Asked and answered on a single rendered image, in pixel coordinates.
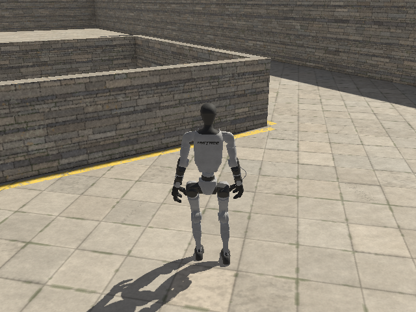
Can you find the robot right forearm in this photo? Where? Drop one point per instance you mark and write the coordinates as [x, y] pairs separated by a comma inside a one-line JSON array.
[[237, 174]]

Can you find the robot left forearm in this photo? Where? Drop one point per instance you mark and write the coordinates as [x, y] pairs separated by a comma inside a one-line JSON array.
[[179, 175]]

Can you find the robot left upper arm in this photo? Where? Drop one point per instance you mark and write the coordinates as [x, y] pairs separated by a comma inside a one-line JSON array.
[[185, 148]]

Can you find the right robot shin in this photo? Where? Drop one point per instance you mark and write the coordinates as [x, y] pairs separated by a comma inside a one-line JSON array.
[[224, 231]]

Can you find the robot left hand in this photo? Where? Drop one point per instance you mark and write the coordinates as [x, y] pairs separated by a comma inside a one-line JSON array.
[[175, 193]]

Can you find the robot right hand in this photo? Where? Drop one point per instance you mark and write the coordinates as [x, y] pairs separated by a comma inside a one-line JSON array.
[[238, 189]]

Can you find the right robot thigh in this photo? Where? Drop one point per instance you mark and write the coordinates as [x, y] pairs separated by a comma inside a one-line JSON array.
[[222, 190]]

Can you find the robot right upper arm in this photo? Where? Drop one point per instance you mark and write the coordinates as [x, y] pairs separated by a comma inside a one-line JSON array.
[[231, 148]]

